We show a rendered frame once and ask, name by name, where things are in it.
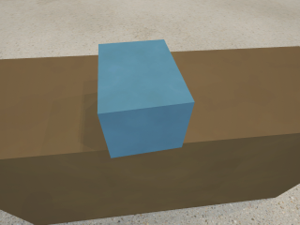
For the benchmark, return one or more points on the carton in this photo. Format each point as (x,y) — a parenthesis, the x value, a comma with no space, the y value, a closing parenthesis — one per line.
(143,102)

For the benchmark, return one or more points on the pedestal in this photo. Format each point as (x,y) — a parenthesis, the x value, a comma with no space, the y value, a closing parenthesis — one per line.
(242,141)

